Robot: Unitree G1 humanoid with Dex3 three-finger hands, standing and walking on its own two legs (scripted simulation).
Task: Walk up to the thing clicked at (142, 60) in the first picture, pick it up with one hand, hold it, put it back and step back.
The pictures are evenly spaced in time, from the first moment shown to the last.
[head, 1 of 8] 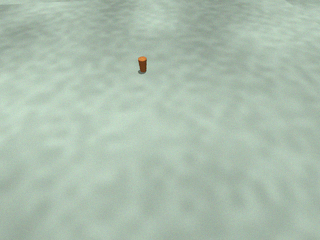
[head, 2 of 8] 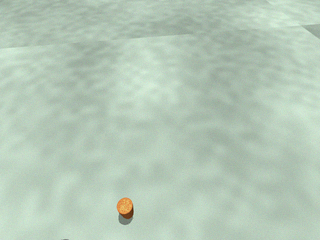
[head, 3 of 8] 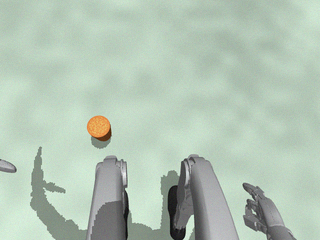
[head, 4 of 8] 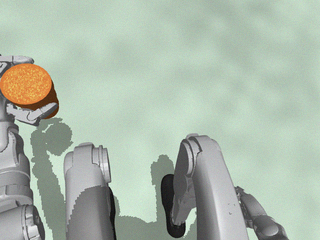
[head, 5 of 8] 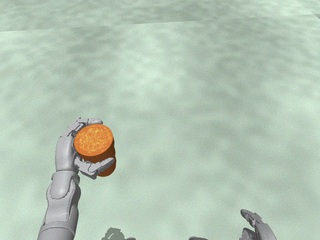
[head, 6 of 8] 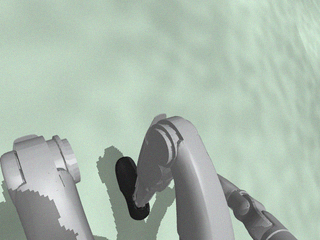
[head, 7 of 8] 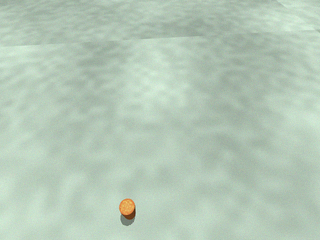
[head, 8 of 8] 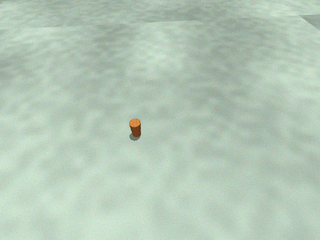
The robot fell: no
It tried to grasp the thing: yes
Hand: left
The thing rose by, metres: 0.69
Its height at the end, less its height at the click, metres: +0.00
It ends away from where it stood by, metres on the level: 0.02
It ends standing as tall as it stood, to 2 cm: yes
